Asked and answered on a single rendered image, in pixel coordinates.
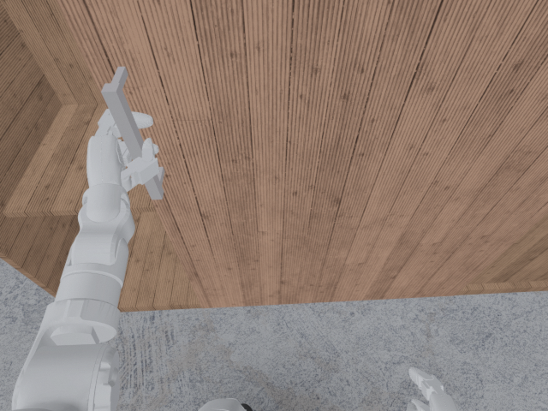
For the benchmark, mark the wardrobe door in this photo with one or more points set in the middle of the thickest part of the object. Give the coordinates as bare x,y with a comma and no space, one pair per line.
524,261
333,150

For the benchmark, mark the handle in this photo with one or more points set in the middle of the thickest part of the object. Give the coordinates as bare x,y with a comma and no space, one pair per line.
123,117

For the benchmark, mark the robot left hand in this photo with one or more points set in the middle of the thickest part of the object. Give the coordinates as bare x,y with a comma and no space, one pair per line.
107,156

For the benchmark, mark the left robot upper arm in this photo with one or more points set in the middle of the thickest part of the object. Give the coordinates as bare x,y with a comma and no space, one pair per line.
81,377

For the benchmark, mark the robot right hand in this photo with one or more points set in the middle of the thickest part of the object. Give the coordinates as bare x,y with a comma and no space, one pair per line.
433,391

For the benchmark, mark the robot left forearm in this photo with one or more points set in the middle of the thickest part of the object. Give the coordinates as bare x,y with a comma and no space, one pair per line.
85,308

